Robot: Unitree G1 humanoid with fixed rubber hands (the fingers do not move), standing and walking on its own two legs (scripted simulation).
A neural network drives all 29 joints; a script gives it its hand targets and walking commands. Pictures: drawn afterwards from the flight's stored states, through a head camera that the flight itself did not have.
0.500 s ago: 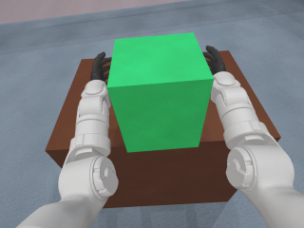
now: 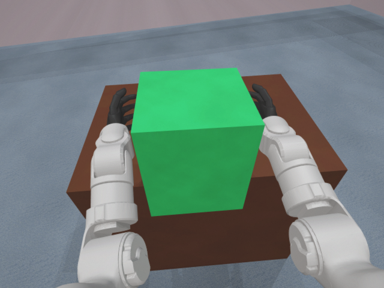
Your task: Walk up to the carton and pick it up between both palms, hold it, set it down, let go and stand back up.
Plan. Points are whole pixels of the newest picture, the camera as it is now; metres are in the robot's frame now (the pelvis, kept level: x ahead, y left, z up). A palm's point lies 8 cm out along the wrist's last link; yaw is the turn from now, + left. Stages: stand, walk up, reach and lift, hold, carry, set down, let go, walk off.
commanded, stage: reach and lift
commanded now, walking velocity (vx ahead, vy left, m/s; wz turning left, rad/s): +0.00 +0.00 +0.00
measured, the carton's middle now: (193, 143) +0.40 +0.03 +0.11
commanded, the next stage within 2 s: hold in 1.58 s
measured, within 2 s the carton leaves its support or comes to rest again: neither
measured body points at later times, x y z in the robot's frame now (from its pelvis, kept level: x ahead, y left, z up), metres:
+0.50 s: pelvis +0.00 +0.02 +0.00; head -0.03 +0.02 +0.45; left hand +0.38 +0.18 +0.18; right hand +0.39 -0.13 +0.17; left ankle +0.06 +0.12 -0.75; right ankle -0.03 -0.09 -0.75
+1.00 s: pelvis +0.01 +0.00 +0.00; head -0.01 -0.01 +0.45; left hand +0.37 +0.16 +0.17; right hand +0.38 -0.15 +0.15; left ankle +0.06 +0.12 -0.75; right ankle -0.03 -0.09 -0.75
